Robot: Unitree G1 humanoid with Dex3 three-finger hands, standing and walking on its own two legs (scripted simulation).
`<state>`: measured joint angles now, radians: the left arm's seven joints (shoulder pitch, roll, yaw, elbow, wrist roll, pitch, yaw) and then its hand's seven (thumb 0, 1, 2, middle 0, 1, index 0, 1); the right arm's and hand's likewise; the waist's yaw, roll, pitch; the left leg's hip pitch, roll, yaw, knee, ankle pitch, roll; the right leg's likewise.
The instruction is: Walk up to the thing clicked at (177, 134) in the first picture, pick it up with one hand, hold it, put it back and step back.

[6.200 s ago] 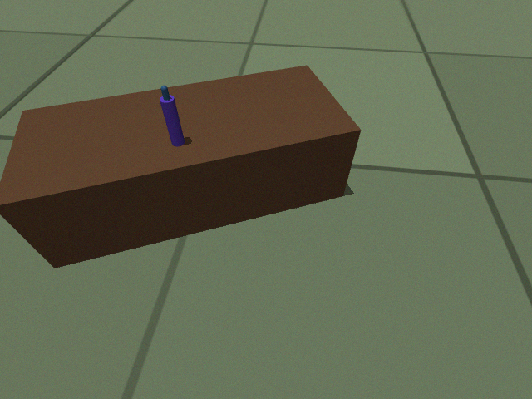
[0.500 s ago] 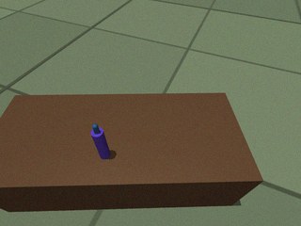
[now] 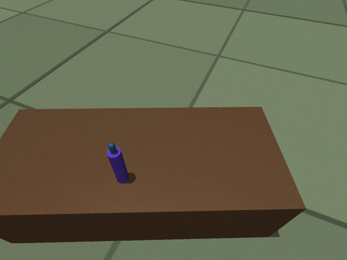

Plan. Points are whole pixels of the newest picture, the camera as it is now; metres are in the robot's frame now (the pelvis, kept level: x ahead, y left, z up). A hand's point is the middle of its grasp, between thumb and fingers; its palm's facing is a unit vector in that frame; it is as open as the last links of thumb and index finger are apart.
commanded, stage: stand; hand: left
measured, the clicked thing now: (117, 162) +0.50 +0.23 -0.24
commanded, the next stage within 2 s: go down in 0.44 s
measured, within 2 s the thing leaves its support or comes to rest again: neither
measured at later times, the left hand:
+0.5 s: hand out of the picture +0.07 +0.25 -0.16, palm faces -0.04 -0.94 -0.34, open 7.4 cm
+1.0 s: hand out of the picture +0.15 +0.26 -0.15, palm faces +0.05 -0.94 -0.33, open 15.0 cm
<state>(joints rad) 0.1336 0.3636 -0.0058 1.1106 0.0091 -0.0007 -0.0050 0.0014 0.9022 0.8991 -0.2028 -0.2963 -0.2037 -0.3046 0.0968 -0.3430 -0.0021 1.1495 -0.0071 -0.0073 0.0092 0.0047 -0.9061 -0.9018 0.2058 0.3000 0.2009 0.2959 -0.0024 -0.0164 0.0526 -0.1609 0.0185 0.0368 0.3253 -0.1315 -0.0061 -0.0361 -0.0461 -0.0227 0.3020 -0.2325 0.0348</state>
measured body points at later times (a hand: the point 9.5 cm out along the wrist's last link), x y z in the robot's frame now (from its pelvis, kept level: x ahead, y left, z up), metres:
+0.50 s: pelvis +0.00 +0.00 +0.00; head +0.02 +0.00 +0.45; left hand +0.07 +0.30 -0.14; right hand +0.08 -0.30 -0.13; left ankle +0.03 +0.12 -0.75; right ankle -0.04 -0.14 -0.75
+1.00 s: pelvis +0.00 +0.00 -0.02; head +0.05 -0.01 +0.43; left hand +0.15 +0.31 -0.12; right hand +0.14 -0.29 -0.12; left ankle +0.03 +0.12 -0.75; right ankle -0.04 -0.14 -0.75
